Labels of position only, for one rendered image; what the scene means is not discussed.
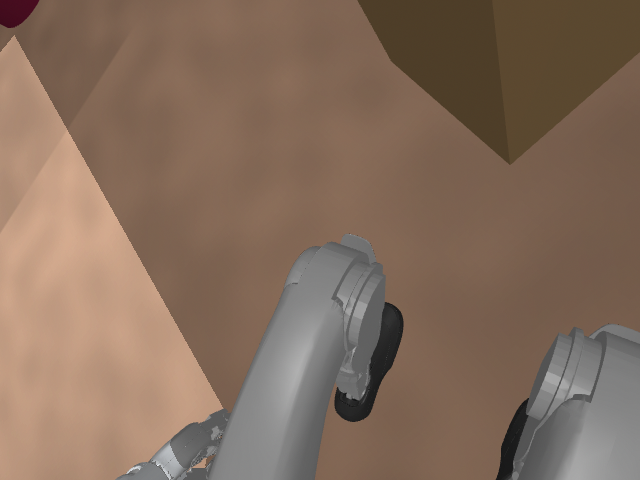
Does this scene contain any left robot foot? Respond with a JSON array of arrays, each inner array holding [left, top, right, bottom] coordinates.
[[334, 302, 404, 422]]

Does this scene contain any right robot foot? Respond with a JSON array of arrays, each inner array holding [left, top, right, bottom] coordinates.
[[496, 398, 529, 480]]

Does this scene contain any left robot arm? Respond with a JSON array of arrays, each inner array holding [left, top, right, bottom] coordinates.
[[115, 462, 168, 480]]

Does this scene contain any left robot hand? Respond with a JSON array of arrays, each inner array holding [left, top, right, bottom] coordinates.
[[148, 408, 231, 480]]

